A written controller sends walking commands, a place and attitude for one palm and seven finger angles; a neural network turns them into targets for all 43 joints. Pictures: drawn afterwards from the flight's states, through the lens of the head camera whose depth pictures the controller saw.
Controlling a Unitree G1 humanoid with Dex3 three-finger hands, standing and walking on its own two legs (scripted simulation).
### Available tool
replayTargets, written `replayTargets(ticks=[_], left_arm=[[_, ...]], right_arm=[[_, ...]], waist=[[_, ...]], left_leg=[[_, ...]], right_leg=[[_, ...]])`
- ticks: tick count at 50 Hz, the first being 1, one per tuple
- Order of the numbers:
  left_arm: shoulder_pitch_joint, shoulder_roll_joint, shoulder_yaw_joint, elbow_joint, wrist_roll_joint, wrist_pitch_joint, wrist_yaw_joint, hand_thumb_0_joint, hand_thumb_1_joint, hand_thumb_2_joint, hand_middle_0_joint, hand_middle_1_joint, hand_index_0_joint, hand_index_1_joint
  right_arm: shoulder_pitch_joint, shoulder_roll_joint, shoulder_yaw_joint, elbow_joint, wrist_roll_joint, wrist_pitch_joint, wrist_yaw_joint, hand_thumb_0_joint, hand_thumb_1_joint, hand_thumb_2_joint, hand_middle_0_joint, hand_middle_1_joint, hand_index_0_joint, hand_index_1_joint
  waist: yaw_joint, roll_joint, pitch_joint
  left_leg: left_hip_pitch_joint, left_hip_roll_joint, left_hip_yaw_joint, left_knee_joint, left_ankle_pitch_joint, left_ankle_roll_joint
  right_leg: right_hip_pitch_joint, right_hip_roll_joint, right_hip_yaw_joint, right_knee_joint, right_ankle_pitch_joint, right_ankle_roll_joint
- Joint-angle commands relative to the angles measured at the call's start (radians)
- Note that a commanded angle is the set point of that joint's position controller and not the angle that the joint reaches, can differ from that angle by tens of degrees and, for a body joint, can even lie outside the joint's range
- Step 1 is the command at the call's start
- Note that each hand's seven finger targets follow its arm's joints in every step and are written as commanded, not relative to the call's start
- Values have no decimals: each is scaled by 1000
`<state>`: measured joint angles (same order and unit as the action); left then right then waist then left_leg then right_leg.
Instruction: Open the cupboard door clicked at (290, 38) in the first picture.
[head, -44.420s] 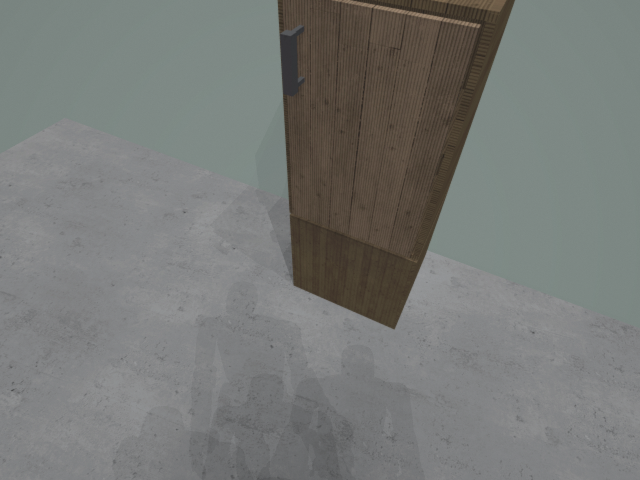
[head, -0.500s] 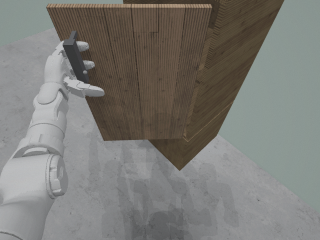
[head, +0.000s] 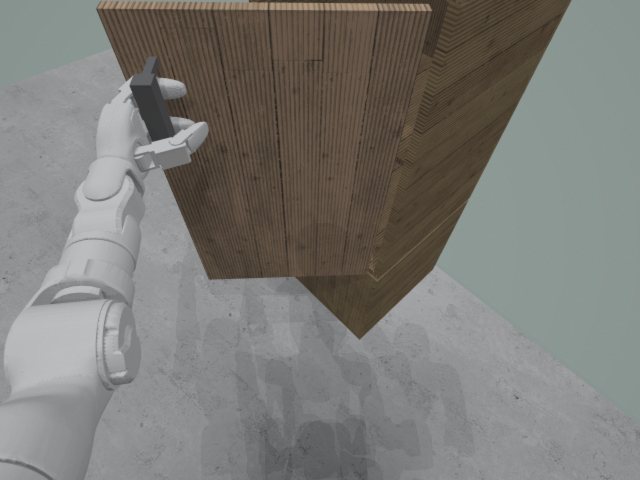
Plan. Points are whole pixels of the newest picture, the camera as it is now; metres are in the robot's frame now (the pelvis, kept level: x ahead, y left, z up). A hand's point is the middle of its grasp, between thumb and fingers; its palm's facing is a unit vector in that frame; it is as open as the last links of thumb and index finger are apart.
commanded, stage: close the thumb around the handle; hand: left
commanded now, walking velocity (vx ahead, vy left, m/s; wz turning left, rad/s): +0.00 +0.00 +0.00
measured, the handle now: (162, 112) +0.54 +0.18 +0.15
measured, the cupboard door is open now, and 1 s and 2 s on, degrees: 50 80 93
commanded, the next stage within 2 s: pull the door open along its arc in 0.22 s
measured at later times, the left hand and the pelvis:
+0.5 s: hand (176, 141) +0.49 +0.15 +0.15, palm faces +0.01 -1.00 +0.01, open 5.6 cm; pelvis +0.01 +0.00 +0.00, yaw -1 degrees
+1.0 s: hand (219, 243) +0.33 +0.09 +0.16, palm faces +0.18 -0.98 +0.12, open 6.5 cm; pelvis +0.01 -0.01 +0.01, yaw -1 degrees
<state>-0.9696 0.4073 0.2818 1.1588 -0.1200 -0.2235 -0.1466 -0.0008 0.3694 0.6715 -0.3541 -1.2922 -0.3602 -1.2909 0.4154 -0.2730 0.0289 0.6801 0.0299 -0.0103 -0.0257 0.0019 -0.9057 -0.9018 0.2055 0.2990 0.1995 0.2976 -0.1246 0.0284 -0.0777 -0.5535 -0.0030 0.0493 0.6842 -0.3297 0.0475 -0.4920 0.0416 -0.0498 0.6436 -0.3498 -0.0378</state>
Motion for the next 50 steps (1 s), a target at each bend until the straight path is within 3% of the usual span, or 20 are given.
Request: replayTargets(ticks=[1, 3, 6, 9, 13, 15, 17, 19, 25, 27, 29, 33, 38, 39, 40, 42, 43, 44, 45, 50], left_arm=[[-501, 195, 23, -242, -12, -72, -2, 0, 900, 900, -400, -1350, -400, -1350], [-511, 172, 5, -258, -15, -73, -4, 0, 900, 900, -400, -1350, -400, -1350], [-477, 207, 40, -280, -18, -78, -2, 0, 900, 900, -400, -1350, -400, -1350], [-461, 218, 46, -257, -19, -70, -6, 0, 900, 900, -400, -1350, -400, -1350], [-483, 211, 33, -251, -15, -56, -11, 0, 900, 900, -400, -1350, -400, -1350], [-466, 246, 60, -261, -13, -61, -12, 0, 900, 900, -400, -1350, -400, -1350], [-496, 203, 23, -275, -15, -59, -14, 0, 900, 900, -400, -1350, -400, -1350], [-435, 195, 31, -266, -23, -60, -15, 0, 900, 900, -400, -1350, -400, -1350], [-274, 189, 51, -391, -47, -49, -26, 0, 900, 900, -400, -1350, -400, -1350], [-202, 162, 36, -435, -57, -32, -31, 0, 900, 900, -400, -1350, -400, -1350], [-99, 143, 35, -491, -74, -16, -34, 0, 900, 900, -400, -1350, -400, -1350], [87, 75, 4, -708, -98, 25, -33, 0, 900, 900, -400, -1350, -400, -1350], [365, -14, -40, -990, -121, 99, -14, 0, 900, 900, -400, -1350, -400, -1350], [384, -30, 105, -1082, -178, 122, 137, 0, 900, 900, -400, -1350, -400, -1350], [442, -151, -18, -1114, -149, 155, 203, 0, 900, 900, -400, -1350, -400, -1350], [557, -152, -6, -1221, -123, 197, 287, 0, 900, 900, -400, -1350, -400, -1350], [606, -172, -33, -1286, -95, 220, 325, 0, 900, 900, -400, -1350, -400, -1350], [657, -145, -6, -1323, -76, 239, 369, 0, 900, 900, -400, -1350, -400, -1350], [689, -183, -43, -1384, -57, 264, 402, 0, 900, 900, -400, -1350, -400, -1350], [794, -275, -149, -1555, 32, 386, 552, 0, 900, 900, -400, -1350, -400, -1350]], right_arm=[[102, -168, -64, -71, 2, -27, -7, 0, -900, -900, 200, 300, 200, 300], [97, -165, -65, -72, 3, -30, -6, 0, -900, -900, 200, 300, 200, 300], [99, -168, -68, -74, 2, -30, -4, 0, -900, -900, 200, 300, 200, 300], [99, -169, -65, -78, 4, -25, -8, 0, -900, -900, 200, 300, 200, 300], [88, -168, -63, -80, 7, -22, -11, 0, -900, -900, 200, 300, 200, 300], [91, -169, -63, -81, 6, -19, -12, 0, -900, -900, 200, 300, 200, 300], [84, -163, -62, -82, 8, -21, -12, 0, -900, -900, 200, 300, 200, 300], [93, -163, -65, -85, 5, -20, -10, 0, -900, -900, 200, 300, 200, 300], [53, -160, -69, -124, 11, -17, -2, 0, -900, -900, 200, 300, 200, 300], [34, -156, -68, -143, 16, -16, 1, 0, -900, -900, 200, 300, 200, 300], [17, -153, -71, -161, 20, -15, 2, 0, -900, -900, 200, 300, 200, 300], [-50, -134, -71, -202, 30, -25, 12, 0, -900, -900, 200, 300, 200, 300], [-147, -110, -64, -248, 39, -43, 17, 0, -900, -900, 200, 300, 200, 300], [-197, -73, -62, -257, 37, -52, 17, 0, -900, -900, 200, 300, 200, 300], [-225, -68, -51, -251, 30, -60, 27, 0, -900, -900, 200, 300, 200, 300], [-250, -70, -54, -250, 23, -57, 34, 0, -900, -900, 200, 300, 200, 300], [-271, -64, -52, -257, 17, -49, 37, 0, -900, -900, 200, 300, 200, 300], [-286, -61, -51, -258, 10, -38, 35, 0, -900, -900, 200, 300, 200, 300], [-311, -49, -44, -266, 5, -27, 37, 0, -900, -900, 200, 300, 200, 300], [-383, -18, -26, -275, -19, 37, 31, 0, -900, -900, 200, 300, 200, 300]], waist=[[-11, 33, -389], [-15, 57, -393], [2, 35, -426], [-5, 2, -372], [-12, 16, -339], [4, 28, -366], [-11, 50, -373], [-1, 9, -389], [50, 18, -443], [65, 13, -421], [77, -36, -407], [119, 2, -389], [152, -44, -324], [232, -55, -301], [200, -50, -258], [205, -79, -244], [211, -56, -257], [222, -76, -250], [218, -51, -247], [199, -91, -175]], left_leg=[[359, 13, -100, -30, 389, -8], [371, 13, -98, -27, 391, -10], [374, 12, -96, -24, 426, -8], [326, 8, -84, -29, 391, 0], [317, 7, -82, -37, 358, 0], [321, 5, -83, -34, 384, -1], [350, 8, -85, -29, 397, -3], [345, 8, -83, -27, 410, -1], [363, 5, -66, -31, 497, 1], [359, 5, -61, -41, 499, 0], [346, 4, -48, -47, 509, 8], [385, 7, -41, -66, 569, 7], [387, 6, -22, -104, 546, 7], [346, 2, -19, -109, 519, -4], [356, 4, -19, -129, 486, -11], [365, 13, -28, -143, 478, -21], [378, 12, -21, -147, 487, -22], [377, 10, -19, -150, 476, -22], [381, 8, -11, -159, 453, -24], [388, 8, -20, -178, 392, -25]], right_leg=[[18, 10, 33, -62, 381, 13], [9, 11, 33, -61, 381, 14], [46, 12, 34, -57, 419, 14], [60, 10, 35, -67, 418, 16], [42, 9, 38, -74, 399, 16], [67, 6, 40, -67, 421, 14], [41, 8, 38, -69, 419, 16], [64, 8, 35, -68, 429, 15], [150, 8, 40, -58, 537, 15], [168, 9, 38, -64, 545, 13], [213, 5, 37, -71, 580, 16], [251, 0, 38, -77, 632, 16], [310, -13, 33, -99, 672, 26], [326, -9, 16, -119, 601, 21], [309, -9, 12, -121, 574, 22], [314, -12, 7, -122, 539, 19], [334, -17, 12, -119, 547, 18], [361, -22, 17, -126, 552, 17], [370, -30, 25, -134, 557, 20], [401, -48, 44, -181, 531, 21]])
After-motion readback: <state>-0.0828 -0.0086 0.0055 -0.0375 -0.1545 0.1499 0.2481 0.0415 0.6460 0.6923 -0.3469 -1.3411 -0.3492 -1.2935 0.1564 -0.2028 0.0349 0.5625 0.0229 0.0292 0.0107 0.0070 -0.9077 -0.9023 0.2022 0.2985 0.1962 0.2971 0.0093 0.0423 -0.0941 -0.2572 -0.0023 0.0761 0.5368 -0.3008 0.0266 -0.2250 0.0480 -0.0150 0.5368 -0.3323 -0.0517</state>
